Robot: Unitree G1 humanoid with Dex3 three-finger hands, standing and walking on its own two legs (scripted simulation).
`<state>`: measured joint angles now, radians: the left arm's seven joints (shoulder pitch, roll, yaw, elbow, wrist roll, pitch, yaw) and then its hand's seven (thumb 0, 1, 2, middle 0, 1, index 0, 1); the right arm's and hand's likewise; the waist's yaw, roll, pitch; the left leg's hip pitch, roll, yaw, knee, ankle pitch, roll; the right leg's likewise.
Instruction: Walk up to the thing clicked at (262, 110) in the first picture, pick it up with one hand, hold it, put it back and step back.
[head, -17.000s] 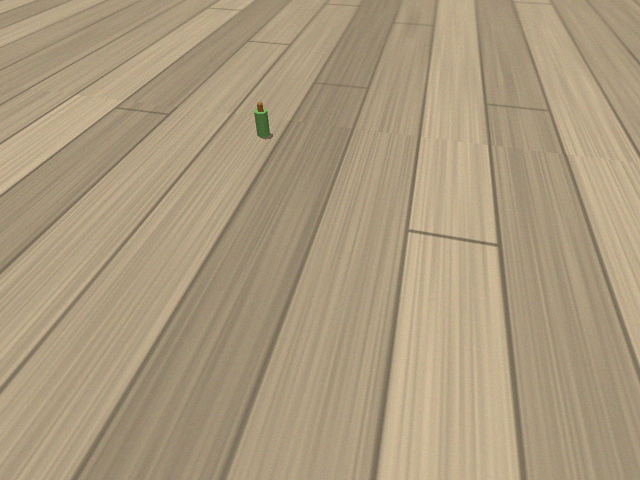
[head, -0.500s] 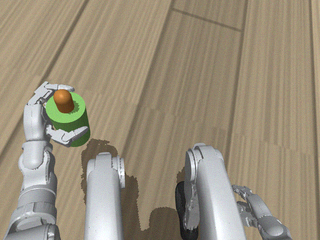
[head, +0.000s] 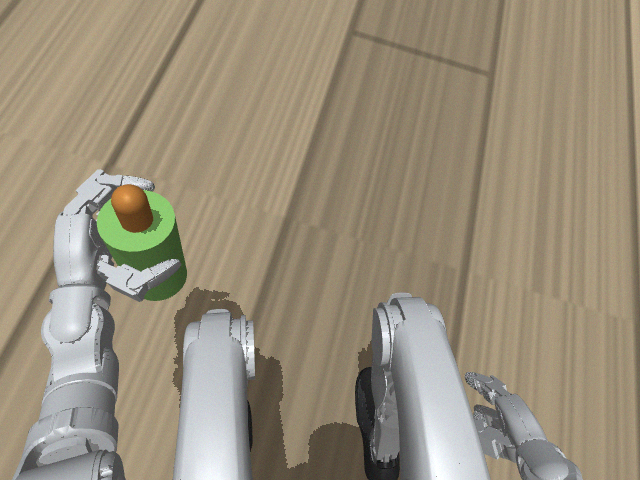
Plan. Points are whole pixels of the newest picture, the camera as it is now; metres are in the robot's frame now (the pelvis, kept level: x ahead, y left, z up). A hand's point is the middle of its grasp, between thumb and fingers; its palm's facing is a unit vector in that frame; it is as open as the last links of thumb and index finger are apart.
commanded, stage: settle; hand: left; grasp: from the side
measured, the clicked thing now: (145, 241) +0.41 +0.21 -0.05
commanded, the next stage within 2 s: lift in 0.08 s
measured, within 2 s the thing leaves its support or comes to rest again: neither
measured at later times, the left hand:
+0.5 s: hand (133, 235) +0.40 +0.20 +0.00, palm faces +0.02 -1.00 -0.04, open 11.2 cm
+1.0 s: hand (73, 173) +0.39 +0.19 +0.15, palm faces +0.04 -1.00 -0.04, open 11.2 cm
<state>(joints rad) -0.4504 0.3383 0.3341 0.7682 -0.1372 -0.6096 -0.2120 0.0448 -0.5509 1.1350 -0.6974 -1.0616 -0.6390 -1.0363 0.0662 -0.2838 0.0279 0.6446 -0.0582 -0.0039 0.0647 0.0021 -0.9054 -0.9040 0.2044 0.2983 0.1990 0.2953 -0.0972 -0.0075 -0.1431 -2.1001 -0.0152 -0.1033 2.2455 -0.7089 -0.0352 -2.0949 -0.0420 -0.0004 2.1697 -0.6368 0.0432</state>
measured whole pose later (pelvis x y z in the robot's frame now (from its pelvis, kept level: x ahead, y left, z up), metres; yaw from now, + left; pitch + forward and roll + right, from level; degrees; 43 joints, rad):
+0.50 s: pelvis +0.00 +0.00 +0.02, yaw +0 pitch +33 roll -4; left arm -0.38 0.32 0.31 0.65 -0.17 -0.55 -0.25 0.04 -0.54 1.12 -0.70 -1.06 -0.64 -1.03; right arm 0.09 -0.28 0.02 0.63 -0.03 -0.02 0.04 0.00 -0.92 -0.90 0.20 0.30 0.20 0.29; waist -0.09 0.00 -0.17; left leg -2.04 -0.01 -0.09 2.17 -0.71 -0.03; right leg -2.04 -0.04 0.00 2.10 -0.64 0.04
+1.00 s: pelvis +0.03 +0.00 +0.14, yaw +1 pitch +31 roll -3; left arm -0.18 0.26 0.21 0.30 -0.20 -0.34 -0.17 0.04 -0.53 1.12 -0.68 -1.07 -0.62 -1.05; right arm 0.11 -0.26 0.00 0.58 0.04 -0.04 -0.02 0.00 -0.89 -0.89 0.20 0.30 0.20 0.29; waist -0.04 0.03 -0.19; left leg -1.65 0.01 -0.07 1.79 -0.68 -0.03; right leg -1.65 -0.05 -0.01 1.74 -0.62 0.03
